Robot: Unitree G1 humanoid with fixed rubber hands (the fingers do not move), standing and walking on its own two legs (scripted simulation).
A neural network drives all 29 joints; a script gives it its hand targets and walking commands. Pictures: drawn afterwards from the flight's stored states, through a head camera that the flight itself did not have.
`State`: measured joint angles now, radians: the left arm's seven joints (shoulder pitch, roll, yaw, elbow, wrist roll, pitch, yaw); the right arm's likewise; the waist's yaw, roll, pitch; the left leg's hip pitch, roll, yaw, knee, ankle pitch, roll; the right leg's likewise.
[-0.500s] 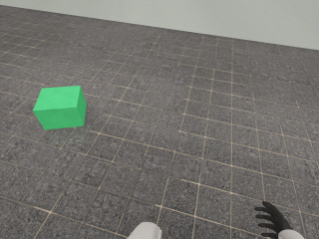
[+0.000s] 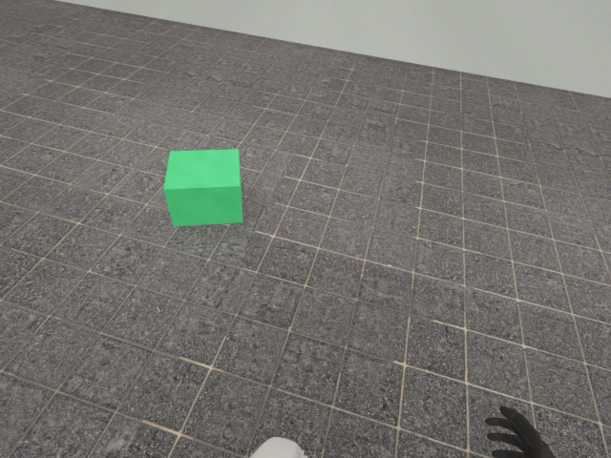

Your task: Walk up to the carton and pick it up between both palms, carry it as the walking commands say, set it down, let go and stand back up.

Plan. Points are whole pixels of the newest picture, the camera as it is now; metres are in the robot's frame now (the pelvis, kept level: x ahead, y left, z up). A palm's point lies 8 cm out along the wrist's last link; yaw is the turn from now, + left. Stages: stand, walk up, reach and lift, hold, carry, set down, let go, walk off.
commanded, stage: walk up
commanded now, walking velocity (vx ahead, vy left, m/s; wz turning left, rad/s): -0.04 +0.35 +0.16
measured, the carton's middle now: (206, 187) +1.26 +0.50 -0.61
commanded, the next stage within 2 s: none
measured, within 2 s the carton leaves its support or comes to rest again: neither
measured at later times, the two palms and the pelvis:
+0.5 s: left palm out of the picture -0.24 +0.72 -0.16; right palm out of the picture +0.03 +0.22 -0.10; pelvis -0.17 +0.44 -0.02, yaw +9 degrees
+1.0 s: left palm out of the picture -0.34 +0.97 -0.14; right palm out of the picture -0.17 +0.45 -0.08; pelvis -0.31 +0.70 +0.01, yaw +6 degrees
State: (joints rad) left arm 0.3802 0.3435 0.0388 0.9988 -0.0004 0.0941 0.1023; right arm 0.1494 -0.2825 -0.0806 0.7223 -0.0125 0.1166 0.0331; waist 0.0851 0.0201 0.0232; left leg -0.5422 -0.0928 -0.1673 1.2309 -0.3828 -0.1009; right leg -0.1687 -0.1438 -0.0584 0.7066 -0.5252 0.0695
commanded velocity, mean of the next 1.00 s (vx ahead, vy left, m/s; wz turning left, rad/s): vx -0.03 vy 0.33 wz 0.03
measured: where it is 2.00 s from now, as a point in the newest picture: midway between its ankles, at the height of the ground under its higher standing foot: outside the picture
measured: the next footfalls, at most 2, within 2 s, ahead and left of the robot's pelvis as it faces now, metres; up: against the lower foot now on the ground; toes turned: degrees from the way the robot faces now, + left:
left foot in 0.04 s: +0.02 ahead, +0.14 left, +0.00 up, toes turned +1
right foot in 0.34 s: -0.08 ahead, +0.03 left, +0.00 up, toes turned -3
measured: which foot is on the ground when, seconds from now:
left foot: up 0.00-0.02, down 0.04-0.24, up 0.26-0.42, down 0.44-0.86, up 0.88-1.00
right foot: down 0.00-0.08, up 0.10-0.32, down 0.34-0.46, up 0.48-0.88, down 0.90-1.00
